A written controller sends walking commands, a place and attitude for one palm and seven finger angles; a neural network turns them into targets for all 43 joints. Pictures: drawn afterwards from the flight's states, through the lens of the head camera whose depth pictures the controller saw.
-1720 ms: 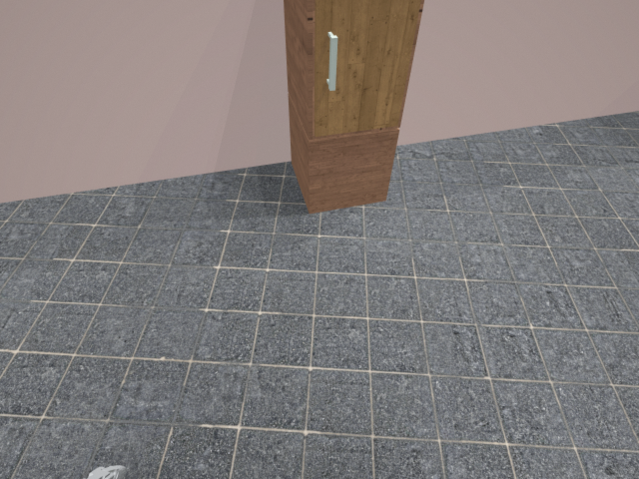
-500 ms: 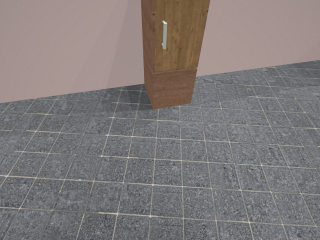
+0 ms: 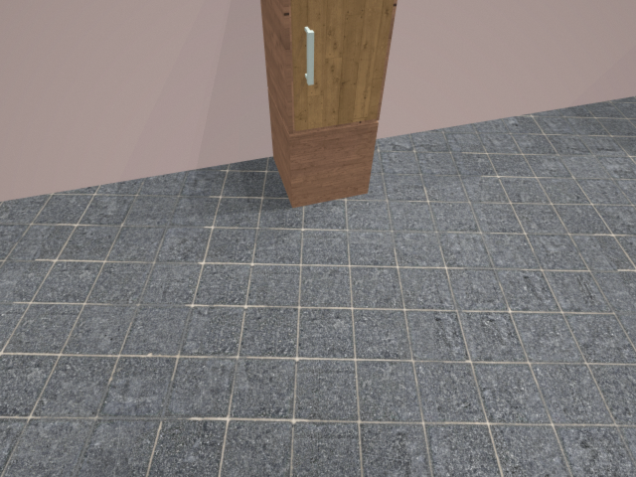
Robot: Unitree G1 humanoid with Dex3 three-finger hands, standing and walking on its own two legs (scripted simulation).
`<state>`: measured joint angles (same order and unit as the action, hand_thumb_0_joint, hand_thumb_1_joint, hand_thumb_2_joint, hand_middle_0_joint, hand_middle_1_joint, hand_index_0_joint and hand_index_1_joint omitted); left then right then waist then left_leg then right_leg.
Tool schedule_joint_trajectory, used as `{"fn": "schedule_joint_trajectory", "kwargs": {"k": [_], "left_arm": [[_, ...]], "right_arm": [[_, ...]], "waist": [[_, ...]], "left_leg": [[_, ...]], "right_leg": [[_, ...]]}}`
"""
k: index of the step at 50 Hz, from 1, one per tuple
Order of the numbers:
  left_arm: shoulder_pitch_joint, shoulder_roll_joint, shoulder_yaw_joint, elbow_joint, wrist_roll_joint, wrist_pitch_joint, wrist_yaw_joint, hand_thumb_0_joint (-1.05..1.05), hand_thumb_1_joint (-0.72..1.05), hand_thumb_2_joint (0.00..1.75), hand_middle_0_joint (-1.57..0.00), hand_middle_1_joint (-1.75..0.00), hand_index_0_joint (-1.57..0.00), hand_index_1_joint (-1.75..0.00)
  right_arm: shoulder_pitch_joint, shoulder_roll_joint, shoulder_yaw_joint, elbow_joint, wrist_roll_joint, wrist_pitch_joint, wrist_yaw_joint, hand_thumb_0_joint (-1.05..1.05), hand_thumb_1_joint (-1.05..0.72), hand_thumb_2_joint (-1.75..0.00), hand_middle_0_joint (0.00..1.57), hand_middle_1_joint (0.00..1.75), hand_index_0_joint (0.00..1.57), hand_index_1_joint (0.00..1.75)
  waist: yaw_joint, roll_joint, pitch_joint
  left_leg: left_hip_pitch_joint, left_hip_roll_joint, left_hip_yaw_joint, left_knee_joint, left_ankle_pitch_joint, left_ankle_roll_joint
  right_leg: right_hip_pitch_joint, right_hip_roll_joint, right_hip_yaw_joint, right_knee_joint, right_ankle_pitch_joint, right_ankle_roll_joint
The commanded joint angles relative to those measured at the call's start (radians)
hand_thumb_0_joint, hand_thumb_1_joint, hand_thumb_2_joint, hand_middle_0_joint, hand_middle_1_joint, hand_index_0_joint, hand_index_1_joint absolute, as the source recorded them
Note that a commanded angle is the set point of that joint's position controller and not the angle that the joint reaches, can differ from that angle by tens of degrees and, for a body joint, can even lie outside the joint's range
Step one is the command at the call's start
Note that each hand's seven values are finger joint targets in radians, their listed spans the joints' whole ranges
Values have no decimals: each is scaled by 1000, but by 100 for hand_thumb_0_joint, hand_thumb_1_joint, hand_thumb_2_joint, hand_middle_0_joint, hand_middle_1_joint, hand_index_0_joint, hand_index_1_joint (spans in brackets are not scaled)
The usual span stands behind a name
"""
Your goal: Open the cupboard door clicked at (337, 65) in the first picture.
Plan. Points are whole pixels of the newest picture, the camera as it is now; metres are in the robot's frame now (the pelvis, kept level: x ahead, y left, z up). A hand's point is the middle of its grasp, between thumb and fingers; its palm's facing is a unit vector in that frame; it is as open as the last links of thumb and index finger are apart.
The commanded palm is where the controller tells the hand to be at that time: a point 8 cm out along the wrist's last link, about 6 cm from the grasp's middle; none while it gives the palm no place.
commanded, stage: walk to a spot facing it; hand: left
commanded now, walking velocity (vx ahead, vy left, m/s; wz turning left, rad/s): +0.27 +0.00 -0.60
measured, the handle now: (308, 56) +1.32 +0.13 -0.06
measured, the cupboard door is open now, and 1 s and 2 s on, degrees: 0 0 0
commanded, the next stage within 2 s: turn to face it in 1.96 s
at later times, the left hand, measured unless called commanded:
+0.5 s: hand out of the picture +0.06 +0.16 -0.16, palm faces -0.14 -0.97 -0.18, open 7.4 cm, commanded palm none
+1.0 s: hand (288, 283) +0.49 +0.10 -0.15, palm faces -0.52 -0.83 -0.21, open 7.4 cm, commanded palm none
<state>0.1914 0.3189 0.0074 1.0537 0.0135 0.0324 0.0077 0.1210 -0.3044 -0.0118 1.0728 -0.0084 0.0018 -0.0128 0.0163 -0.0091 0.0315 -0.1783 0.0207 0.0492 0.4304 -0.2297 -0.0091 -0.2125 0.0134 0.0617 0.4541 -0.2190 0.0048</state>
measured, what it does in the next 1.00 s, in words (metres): walks ahead, turning right: left foot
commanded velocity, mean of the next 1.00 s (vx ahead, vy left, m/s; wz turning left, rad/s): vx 0.33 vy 0.00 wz -0.54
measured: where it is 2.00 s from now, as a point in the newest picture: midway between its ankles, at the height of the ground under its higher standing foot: (415, 374)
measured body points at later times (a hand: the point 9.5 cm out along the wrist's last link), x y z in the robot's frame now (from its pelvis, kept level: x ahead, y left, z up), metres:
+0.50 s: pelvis +0.09 -0.02 +0.00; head +0.11 -0.03 +0.45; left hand +0.07 +0.21 -0.14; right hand +0.13 -0.28 -0.14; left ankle +0.19 +0.11 -0.68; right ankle +0.01 -0.11 -0.74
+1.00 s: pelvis +0.27 -0.01 +0.00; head +0.30 -0.02 +0.45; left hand +0.51 +0.14 -0.14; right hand +0.10 -0.20 -0.14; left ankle +0.27 +0.10 -0.74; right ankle +0.28 -0.19 -0.68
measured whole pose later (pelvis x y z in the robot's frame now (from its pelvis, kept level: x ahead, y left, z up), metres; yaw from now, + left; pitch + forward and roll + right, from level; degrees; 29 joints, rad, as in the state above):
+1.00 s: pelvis +0.27 -0.01 +0.00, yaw -33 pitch +0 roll +0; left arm 0.13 0.25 0.10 0.91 0.04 0.03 -0.05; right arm 0.40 -0.19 -0.05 1.05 -0.02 -0.08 -0.02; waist -0.03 -0.04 0.03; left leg -0.06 0.07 0.30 0.37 -0.30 0.01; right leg -0.62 -0.11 -0.06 0.93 -0.16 0.02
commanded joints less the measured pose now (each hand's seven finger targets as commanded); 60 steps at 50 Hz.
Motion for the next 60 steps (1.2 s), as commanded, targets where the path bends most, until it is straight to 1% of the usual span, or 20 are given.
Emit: {"fn": "schedule_joint_trajectory", "kwargs": {"k": [1,4,8,9,10,11,14,17,26,30,31,32,34,37,40,53,56,57,59,60], "left_arm": [[27,101,36,-97,10,1,-14,0,90,90,-20,-30,-20,-30],[41,63,51,-137,13,1,-32,0,90,90,-20,-30,-20,-30],[222,10,64,-107,17,-24,-44,0,90,90,-20,-30,-20,-30],[291,99,81,-92,25,-45,-30,0,90,90,-20,-30,-20,-30],[365,167,93,-85,13,-53,-12,0,90,90,-20,-30,-20,-30],[367,146,90,-89,4,-64,1,0,90,90,-20,-30,-20,-30],[231,68,75,-121,9,-80,1,0,90,90,-20,-30,-20,-30],[255,44,74,-106,8,-94,-4,0,90,90,-20,-30,-20,-30],[300,37,85,-75,18,-94,6,0,90,90,-20,-30,-20,-30],[213,48,101,-94,14,-84,5,0,90,90,-20,-30,-20,-30],[218,15,98,-102,8,-83,-1,0,90,90,-20,-30,-20,-30],[244,-43,96,-120,-5,-79,-15,0,90,90,-20,-30,-20,-30],[173,-41,86,-155,5,-84,-22,0,90,90,-20,-30,-20,-30],[112,-51,96,-144,24,-52,-52,0,90,90,-20,-30,-20,-30],[134,-82,92,-141,24,-25,-61,0,90,90,-20,-30,-20,-30],[-229,-98,56,-234,20,-36,-63,0,90,90,-20,-30,-20,-30],[-66,-64,64,-179,22,-55,-53,0,90,90,-20,-30,-20,-30],[95,-9,82,-125,25,-68,-46,0,90,90,-20,-30,-20,-30],[300,184,121,-70,-2,-78,-18,0,90,90,-20,-30,-20,-30],[256,183,121,-77,-9,-73,-11,0,90,90,-20,-30,-20,-30]], "right_arm": [[55,-157,-44,-87,-9,0,-10,0,-90,-90,20,30,20,30],[48,-196,-67,-121,-8,-10,-4,0,-90,-90,20,30,20,30],[16,-141,-68,-137,-15,-17,1,0,-90,-90,20,30,20,30],[25,-69,-55,-163,-5,-12,7,0,-90,-90,20,30,20,30],[-69,-35,-41,-227,-8,-22,16,0,-90,-90,20,30,20,30],[-110,-69,-49,-237,-11,-30,13,0,-90,-90,20,30,20,30],[-31,-40,-60,-196,-15,-39,23,0,-90,-90,20,30,20,30],[2,4,-61,-188,-14,-32,26,0,-90,-90,20,30,20,30],[-119,43,-59,-261,-5,-53,33,0,-90,-90,20,30,20,30],[60,13,-67,-214,-3,-73,16,0,-90,-90,20,30,20,30],[197,-45,-79,-171,-6,-79,-3,0,-90,-90,20,30,20,30],[342,-171,-108,-137,-24,-84,-11,0,-90,-90,20,30,20,30],[317,-145,-90,-152,-17,-70,-9,0,-90,-90,20,30,20,30],[163,3,-55,-164,-18,-83,-9,0,-90,-90,20,30,20,30],[169,13,-54,-146,-15,-100,-14,0,-90,-90,20,30,20,30],[393,-21,-57,-32,-29,-86,-5,0,-90,-90,20,30,20,30],[375,-46,-57,-29,-22,-78,-4,0,-90,-90,20,30,20,30],[361,-43,-54,-38,-13,-77,1,0,-90,-90,20,30,20,30],[322,40,-38,-108,7,-78,1,0,-90,-90,20,30,20,30],[255,12,-48,-108,7,-79,-2,0,-90,-90,20,30,20,30]], "waist": [[-17,67,-37],[-9,197,30],[78,74,23],[96,-230,23],[129,-347,64],[120,-228,85],[22,-39,65],[7,-68,38],[47,-121,47],[-38,-107,-9],[-89,-5,-80],[-128,289,-198],[-106,202,-120],[-22,170,81],[13,149,43],[-89,122,73],[0,128,-33],[76,87,-141],[122,-174,-327],[121,-88,-286]], "left_leg": [[30,181,-124,-84,-188,55],[-56,332,-247,-216,-409,148],[-200,242,-32,95,-305,79],[-418,107,91,429,-382,-3],[-606,29,69,653,-422,-26],[-607,62,-47,716,-300,-13],[-522,107,-54,689,-114,-31],[-480,95,-25,632,-20,-50],[-427,62,-4,351,-4,-50],[-15,14,19,82,23,-25],[240,70,-33,24,0,-5],[427,379,-407,-51,-111,86],[230,521,-581,-211,-328,189],[-70,371,-265,-268,-296,113],[-89,323,-80,-264,-125,111],[204,337,157,-161,388,114],[203,310,228,112,743,75],[56,282,249,333,678,34],[-486,69,141,934,-373,-39],[-491,121,21,970,-298,-19]], "right_leg": [[-132,-36,62,53,-107,-24],[-192,3,-65,328,-238,-7],[67,-10,-116,96,-151,-22],[195,-181,221,-128,-291,-100],[179,-381,593,-301,-273,-209],[135,-362,632,-316,-250,-234],[68,-285,409,-263,-163,-228],[61,-222,289,-252,6,-200],[115,-205,288,-198,120,-190],[-49,-138,244,-20,170,-139],[-170,-68,197,171,187,-110],[-366,60,42,503,-186,-55],[-483,-11,0,832,-331,-43],[-453,-108,-28,833,-118,-27],[-413,-124,-51,772,-18,-7],[-378,-81,-192,228,2,-32],[-98,1,-253,105,-27,-80],[206,-12,-223,59,57,-104],[610,-482,458,-50,369,-294],[478,-456,376,-88,303,-290]]}}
